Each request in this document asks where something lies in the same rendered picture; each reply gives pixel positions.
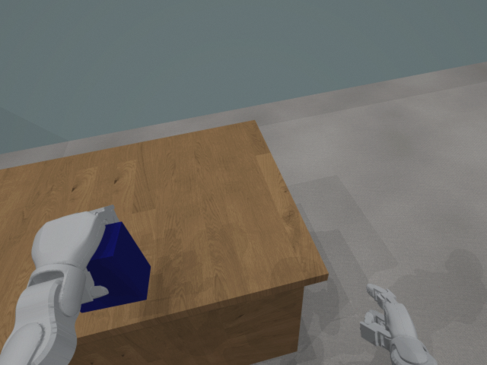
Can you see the left robot forearm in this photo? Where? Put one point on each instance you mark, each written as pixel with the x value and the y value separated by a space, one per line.
pixel 45 315

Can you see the right robot forearm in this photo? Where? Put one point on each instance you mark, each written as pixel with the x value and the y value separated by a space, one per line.
pixel 407 350

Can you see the right robot hand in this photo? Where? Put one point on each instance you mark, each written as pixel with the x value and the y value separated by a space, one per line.
pixel 380 329

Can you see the sponge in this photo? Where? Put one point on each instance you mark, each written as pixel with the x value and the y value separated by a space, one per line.
pixel 118 265

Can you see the left robot hand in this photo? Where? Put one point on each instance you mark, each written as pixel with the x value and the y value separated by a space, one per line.
pixel 73 240

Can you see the table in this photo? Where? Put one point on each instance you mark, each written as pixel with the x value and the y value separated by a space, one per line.
pixel 229 251

